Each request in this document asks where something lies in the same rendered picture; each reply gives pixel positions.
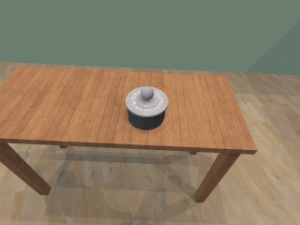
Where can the pot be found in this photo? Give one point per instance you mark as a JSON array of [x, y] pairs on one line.
[[145, 123]]

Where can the knob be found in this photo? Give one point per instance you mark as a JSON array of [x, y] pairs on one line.
[[147, 93]]

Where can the table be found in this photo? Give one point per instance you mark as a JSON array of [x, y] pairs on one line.
[[87, 108]]

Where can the lid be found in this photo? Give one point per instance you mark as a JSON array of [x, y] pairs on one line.
[[146, 108]]

